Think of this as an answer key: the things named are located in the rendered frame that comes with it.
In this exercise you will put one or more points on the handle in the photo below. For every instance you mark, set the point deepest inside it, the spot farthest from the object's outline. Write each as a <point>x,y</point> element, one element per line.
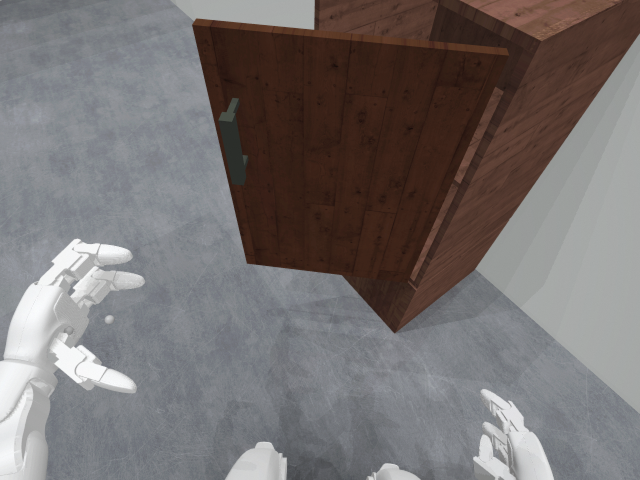
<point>230,135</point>

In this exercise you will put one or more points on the robot right hand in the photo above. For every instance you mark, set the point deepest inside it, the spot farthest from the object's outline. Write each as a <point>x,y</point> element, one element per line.
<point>520,451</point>

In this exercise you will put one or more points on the right robot shin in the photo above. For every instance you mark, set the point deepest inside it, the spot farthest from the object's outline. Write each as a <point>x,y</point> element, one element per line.
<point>387,465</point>

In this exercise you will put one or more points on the robot shin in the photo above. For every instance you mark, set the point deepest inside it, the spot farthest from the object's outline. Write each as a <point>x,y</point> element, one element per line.
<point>387,465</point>
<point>264,445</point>

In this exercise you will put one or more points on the cupboard door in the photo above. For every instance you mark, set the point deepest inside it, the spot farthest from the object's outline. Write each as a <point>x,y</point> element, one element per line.
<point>353,140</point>

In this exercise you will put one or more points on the left robot shin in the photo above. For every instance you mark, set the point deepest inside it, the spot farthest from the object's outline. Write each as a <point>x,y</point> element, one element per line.
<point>264,445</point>

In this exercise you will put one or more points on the robot left hand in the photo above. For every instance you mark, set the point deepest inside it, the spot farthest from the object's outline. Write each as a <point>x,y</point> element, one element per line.
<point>36,332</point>

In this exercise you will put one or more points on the robot left forearm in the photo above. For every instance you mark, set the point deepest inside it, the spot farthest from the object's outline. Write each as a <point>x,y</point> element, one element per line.
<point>25,389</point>

